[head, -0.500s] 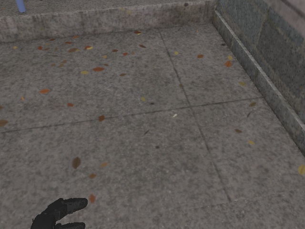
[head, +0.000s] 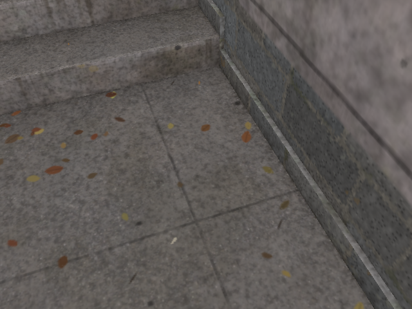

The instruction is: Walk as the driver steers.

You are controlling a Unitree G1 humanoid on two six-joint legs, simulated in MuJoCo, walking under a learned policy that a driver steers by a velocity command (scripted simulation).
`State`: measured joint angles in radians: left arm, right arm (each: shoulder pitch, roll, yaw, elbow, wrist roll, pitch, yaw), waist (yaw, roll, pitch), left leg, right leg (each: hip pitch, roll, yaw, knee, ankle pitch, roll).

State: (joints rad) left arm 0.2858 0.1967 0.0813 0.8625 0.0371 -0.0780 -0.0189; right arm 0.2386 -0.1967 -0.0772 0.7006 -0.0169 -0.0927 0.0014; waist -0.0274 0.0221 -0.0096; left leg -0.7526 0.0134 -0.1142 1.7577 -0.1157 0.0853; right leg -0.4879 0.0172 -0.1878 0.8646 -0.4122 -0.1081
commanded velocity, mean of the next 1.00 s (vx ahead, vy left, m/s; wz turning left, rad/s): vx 0.50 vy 0.00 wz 0.51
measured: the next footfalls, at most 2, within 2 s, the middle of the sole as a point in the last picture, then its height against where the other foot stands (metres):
left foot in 0.40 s outside the picture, level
right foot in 0.90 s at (192, 235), level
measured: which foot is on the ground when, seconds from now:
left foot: up 0.00-0.38, down 0.40-0.92, up 0.94-1.00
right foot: down 0.00-0.38, up 0.40-0.88, down 0.90-1.00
